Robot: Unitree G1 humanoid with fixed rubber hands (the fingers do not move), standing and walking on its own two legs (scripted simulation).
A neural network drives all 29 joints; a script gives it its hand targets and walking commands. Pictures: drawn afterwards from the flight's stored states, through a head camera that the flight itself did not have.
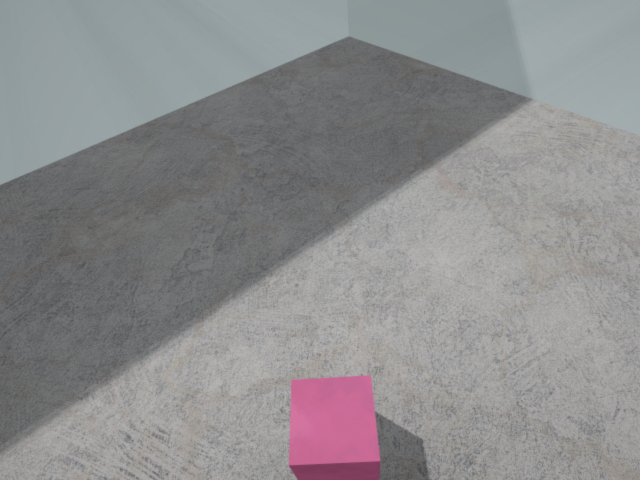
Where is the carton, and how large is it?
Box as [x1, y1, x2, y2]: [289, 375, 379, 479]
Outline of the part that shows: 370,375 291,380 289,466 298,479 378,479 379,453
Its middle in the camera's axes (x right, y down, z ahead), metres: +0.04 +0.53 +1.04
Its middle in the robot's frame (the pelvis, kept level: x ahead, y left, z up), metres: +0.38 +0.06 -0.65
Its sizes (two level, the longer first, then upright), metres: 0.210 0.200 0.250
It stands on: the floor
